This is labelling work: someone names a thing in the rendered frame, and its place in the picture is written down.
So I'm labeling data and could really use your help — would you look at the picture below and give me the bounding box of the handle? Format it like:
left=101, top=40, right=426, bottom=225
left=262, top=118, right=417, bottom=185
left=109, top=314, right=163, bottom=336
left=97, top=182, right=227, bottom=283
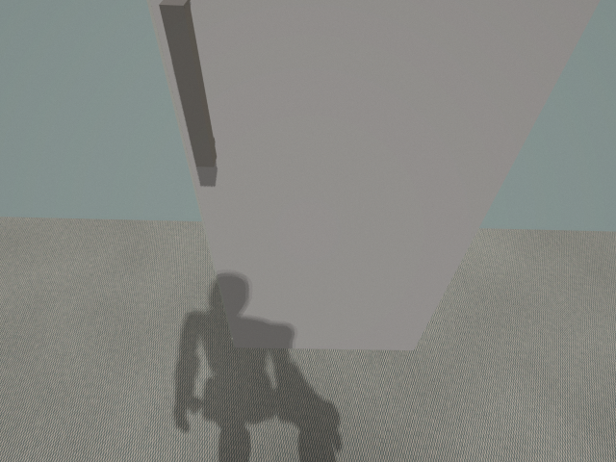
left=159, top=0, right=217, bottom=167

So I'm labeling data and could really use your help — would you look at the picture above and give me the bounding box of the fridge door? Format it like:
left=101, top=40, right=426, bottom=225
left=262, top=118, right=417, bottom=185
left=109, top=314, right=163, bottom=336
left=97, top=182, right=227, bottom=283
left=150, top=0, right=600, bottom=350

